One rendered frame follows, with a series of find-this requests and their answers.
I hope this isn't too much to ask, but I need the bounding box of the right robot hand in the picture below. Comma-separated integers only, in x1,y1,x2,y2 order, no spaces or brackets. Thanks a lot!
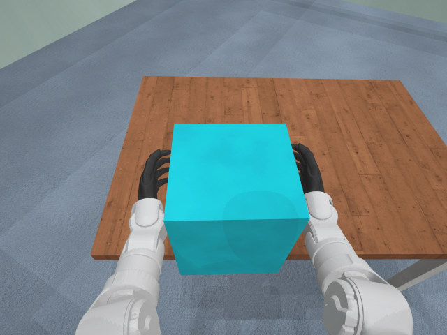
291,143,325,194

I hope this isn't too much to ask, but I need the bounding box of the robot right upper arm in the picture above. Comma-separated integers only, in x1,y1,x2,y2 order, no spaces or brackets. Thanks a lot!
322,277,413,335

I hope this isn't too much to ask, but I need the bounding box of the left robot hand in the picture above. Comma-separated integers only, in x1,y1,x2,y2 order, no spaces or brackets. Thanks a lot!
138,149,171,201

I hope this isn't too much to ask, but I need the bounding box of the robot right forearm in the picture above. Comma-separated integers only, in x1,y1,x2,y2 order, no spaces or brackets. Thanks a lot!
302,191,413,335

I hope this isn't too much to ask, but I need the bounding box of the robot left upper arm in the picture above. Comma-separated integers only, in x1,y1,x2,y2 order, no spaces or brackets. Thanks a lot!
76,297,161,335

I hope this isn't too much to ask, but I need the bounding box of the carton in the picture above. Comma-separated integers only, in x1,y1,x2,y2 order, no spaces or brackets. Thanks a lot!
163,124,310,275

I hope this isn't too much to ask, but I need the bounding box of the robot left forearm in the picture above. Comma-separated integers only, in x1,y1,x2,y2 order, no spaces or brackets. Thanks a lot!
75,198,167,335

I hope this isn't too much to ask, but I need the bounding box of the table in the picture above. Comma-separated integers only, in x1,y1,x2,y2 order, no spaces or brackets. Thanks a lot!
90,76,447,292

